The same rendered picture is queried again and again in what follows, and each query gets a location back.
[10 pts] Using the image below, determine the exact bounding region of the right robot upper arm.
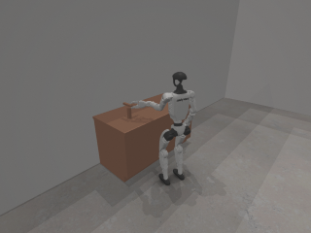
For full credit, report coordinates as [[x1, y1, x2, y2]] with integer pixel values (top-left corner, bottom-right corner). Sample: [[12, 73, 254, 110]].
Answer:
[[188, 90, 197, 114]]

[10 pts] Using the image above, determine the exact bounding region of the right robot forearm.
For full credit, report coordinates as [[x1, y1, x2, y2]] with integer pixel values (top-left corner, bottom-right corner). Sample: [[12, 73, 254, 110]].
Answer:
[[186, 113, 196, 123]]

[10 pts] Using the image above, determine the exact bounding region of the counter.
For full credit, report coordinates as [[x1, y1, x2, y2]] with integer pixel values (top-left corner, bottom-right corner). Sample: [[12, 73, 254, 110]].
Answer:
[[92, 93, 191, 182]]

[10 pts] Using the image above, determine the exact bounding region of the left robot thigh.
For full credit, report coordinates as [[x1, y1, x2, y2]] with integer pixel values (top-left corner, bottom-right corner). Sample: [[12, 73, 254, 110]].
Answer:
[[159, 129, 175, 158]]

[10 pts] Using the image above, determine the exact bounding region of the left robot hand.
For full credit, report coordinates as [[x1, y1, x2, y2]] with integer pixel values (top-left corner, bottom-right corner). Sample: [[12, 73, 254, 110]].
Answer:
[[131, 100, 147, 109]]

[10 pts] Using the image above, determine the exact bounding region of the robot left shin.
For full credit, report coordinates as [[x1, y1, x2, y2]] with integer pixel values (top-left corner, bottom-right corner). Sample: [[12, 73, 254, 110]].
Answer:
[[158, 151, 168, 180]]

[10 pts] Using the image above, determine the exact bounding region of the left robot upper arm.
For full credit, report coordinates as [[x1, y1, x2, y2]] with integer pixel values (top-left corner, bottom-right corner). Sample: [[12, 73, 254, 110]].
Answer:
[[157, 92, 173, 111]]

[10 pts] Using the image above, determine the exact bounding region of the left robot forearm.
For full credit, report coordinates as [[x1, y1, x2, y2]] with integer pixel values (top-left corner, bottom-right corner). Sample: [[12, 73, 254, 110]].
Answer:
[[146, 101, 160, 111]]

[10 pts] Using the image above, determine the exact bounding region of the right robot hand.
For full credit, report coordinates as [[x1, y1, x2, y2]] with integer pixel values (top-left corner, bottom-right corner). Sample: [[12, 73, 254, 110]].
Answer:
[[183, 120, 190, 126]]

